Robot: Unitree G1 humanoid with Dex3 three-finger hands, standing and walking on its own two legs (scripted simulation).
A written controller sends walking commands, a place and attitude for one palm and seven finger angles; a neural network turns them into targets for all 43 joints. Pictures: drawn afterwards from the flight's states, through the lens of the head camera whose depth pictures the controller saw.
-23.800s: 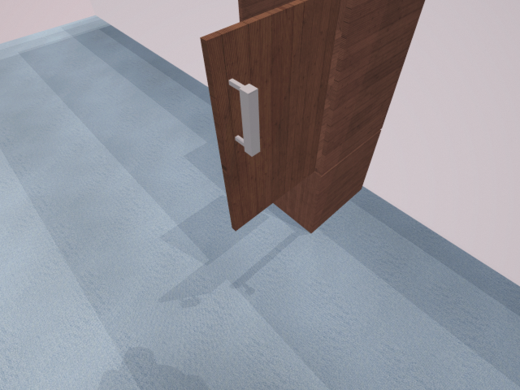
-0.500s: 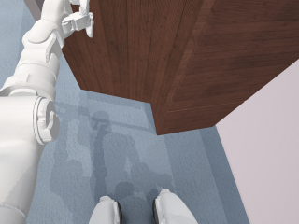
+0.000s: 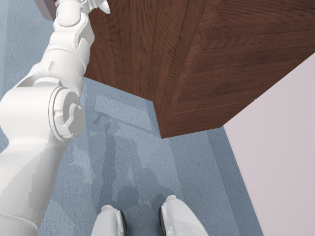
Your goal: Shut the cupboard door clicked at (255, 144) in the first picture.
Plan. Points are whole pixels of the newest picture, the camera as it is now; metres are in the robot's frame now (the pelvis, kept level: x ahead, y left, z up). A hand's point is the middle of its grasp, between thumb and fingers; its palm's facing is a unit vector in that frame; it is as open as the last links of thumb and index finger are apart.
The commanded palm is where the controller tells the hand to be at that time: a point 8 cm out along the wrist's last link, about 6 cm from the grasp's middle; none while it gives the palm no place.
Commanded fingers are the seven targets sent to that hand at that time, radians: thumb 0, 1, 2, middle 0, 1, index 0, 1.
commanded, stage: pull the fist back off the door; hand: left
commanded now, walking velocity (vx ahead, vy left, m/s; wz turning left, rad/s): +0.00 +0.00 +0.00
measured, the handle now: out of the picture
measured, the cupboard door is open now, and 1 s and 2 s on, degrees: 58 57 57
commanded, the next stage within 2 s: draw the hand back to the body in 0.72 s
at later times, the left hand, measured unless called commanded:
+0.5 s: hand (107, 11) +0.56 +0.01 +0.15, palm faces +0.01 -1.00 -0.06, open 3.1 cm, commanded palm +0.52 +0.05 +0.15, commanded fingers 0.00 0.90 0.90 -1.30 -1.50 -1.30 -1.50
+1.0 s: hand (96, 25) +0.51 +0.03 +0.17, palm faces +0.06 -1.00 +0.03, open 3.1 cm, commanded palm +0.45 +0.09 +0.17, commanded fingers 0.00 0.90 0.90 -1.30 -1.50 -1.30 -1.50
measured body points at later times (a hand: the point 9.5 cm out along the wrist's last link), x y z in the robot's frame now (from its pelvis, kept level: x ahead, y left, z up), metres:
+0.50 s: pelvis +0.03 -0.02 +0.03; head +0.13 -0.04 +0.47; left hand +0.55 +0.06 +0.16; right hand -0.03 -0.28 -0.08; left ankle +0.03 +0.11 -0.67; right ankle +0.00 -0.13 -0.67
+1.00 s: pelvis +0.02 -0.02 +0.04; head +0.09 -0.05 +0.49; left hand +0.50 +0.08 +0.17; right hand +0.05 -0.27 -0.09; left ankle +0.03 +0.11 -0.67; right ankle +0.00 -0.13 -0.67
